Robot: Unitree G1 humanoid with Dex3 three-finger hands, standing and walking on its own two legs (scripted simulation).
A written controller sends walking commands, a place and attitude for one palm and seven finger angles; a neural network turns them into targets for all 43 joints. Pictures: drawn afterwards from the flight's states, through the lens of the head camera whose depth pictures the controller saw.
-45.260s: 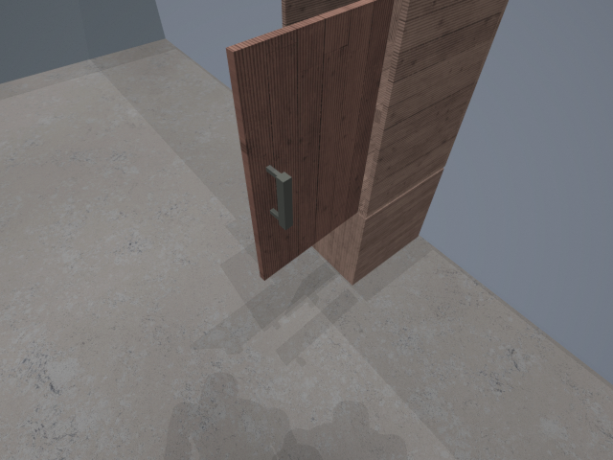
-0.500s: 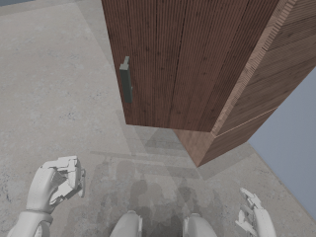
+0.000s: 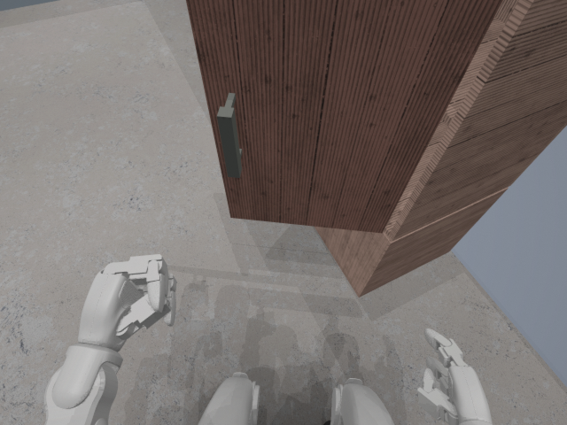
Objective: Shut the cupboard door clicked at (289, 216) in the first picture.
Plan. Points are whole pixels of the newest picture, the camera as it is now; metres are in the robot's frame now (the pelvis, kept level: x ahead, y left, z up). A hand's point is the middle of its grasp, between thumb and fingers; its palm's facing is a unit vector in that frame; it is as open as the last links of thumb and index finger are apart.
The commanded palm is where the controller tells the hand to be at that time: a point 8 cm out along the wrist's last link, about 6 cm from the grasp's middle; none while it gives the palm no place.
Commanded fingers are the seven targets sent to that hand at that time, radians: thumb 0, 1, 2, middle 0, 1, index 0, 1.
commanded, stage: bring the fist close to the handle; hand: left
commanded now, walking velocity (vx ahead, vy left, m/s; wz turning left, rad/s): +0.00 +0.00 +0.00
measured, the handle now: (233, 137) +0.54 +0.13 +0.06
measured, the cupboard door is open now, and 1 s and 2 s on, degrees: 58 58 47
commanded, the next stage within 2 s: push the door shut along its arc in 1.20 s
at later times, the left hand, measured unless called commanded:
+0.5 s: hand (218, 221) +0.37 +0.12 +0.06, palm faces -0.08 -1.00 -0.02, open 3.1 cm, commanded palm +0.36 +0.18 +0.06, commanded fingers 0.00 0.90 0.90 -1.30 -1.50 -1.30 -1.50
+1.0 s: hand (247, 176) +0.45 +0.09 +0.06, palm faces -0.05 -1.00 -0.02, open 3.1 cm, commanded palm +0.42 +0.15 +0.06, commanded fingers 0.00 0.90 0.90 -1.30 -1.50 -1.30 -1.50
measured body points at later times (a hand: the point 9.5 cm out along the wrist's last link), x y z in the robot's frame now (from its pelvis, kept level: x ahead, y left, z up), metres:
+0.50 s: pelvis +0.01 +0.00 +0.02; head +0.10 +0.00 +0.46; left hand +0.37 +0.18 +0.06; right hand +0.13 -0.26 -0.09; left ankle +0.02 +0.11 -0.63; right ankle +0.04 -0.12 -0.63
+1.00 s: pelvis +0.00 -0.01 +0.01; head +0.11 -0.01 +0.45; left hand +0.45 +0.15 +0.06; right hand +0.05 -0.27 -0.11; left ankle +0.02 +0.11 -0.63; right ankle +0.04 -0.12 -0.63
